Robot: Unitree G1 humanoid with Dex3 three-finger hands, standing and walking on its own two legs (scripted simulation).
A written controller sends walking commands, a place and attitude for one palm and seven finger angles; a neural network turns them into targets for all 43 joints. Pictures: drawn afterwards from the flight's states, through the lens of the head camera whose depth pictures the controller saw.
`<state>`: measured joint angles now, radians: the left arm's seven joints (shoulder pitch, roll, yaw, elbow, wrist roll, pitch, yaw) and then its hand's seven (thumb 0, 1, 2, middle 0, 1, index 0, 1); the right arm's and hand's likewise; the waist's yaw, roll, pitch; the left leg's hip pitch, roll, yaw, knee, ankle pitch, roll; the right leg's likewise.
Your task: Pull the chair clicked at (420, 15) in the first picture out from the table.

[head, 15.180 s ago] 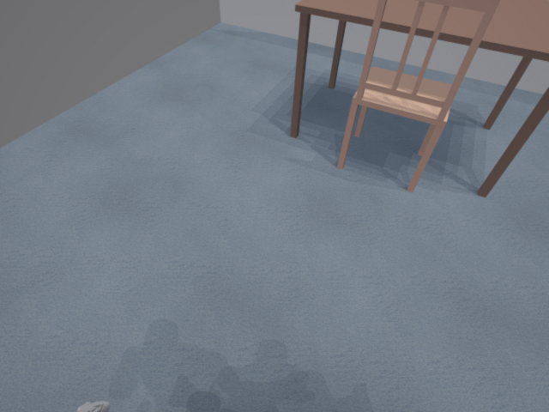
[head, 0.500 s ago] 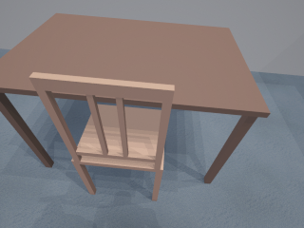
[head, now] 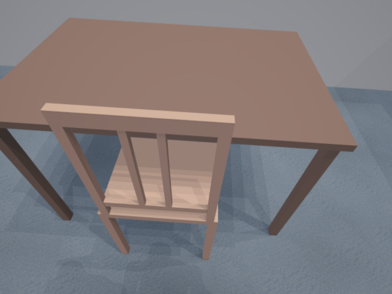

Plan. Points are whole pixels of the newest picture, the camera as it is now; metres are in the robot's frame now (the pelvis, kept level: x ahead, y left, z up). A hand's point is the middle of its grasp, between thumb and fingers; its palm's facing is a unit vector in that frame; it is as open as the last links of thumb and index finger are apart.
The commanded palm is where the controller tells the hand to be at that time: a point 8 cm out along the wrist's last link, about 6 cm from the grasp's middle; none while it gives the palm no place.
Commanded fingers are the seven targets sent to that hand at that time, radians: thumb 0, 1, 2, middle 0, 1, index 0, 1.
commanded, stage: come to a stop and stand still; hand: left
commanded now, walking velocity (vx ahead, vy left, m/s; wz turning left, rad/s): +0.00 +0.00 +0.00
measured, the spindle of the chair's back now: (134, 172) +0.43 +0.20 -0.07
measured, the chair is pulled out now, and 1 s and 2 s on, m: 0.00 0.00 0.00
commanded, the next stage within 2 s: look again from close up in 0.08 s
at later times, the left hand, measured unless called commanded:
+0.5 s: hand out of the picture +0.01 +0.17 -0.18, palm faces +0.00 -0.97 -0.23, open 7.4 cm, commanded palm none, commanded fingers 0.00 0.90 0.90 -0.20 -0.30 -0.20 -0.30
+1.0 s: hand out of the picture +0.02 +0.15 -0.18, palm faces -0.02 -0.98 -0.20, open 7.4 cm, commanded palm none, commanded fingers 0.00 0.90 0.90 -0.20 -0.30 -0.20 -0.30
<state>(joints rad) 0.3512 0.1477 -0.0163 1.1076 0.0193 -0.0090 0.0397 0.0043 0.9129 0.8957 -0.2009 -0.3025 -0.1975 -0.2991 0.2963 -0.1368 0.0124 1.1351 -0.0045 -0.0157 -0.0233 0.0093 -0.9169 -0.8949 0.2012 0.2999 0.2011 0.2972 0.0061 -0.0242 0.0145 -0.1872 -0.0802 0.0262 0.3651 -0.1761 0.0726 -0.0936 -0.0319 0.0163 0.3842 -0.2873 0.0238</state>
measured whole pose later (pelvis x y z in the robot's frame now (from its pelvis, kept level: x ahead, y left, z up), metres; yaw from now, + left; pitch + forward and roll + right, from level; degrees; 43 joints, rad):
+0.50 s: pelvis +0.01 -0.01 -0.01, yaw +0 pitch +0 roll +0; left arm 0.32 0.17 -0.02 1.05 0.02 -0.02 0.05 0.01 0.91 0.90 -0.20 -0.30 -0.20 -0.30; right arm 0.26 -0.18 0.01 1.05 -0.01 -0.02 -0.02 0.01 -0.92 -0.90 0.20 0.30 0.20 0.30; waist 0.00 0.02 0.01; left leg -0.25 -0.05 0.02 0.53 -0.28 0.05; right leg -0.14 0.00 0.01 0.51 -0.36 0.00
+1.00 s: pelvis +0.01 -0.03 +0.00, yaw -1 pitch -1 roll +0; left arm 0.31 0.18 -0.03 1.05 0.02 -0.01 0.04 0.01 0.91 0.90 -0.20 -0.30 -0.20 -0.30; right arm 0.23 -0.16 0.02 1.11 -0.01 -0.02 -0.02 0.00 -0.91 -0.90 0.20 0.30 0.20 0.30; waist 0.00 -0.03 0.03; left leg -0.20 -0.03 0.02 0.45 -0.24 0.03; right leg -0.10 0.02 0.02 0.44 -0.33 -0.02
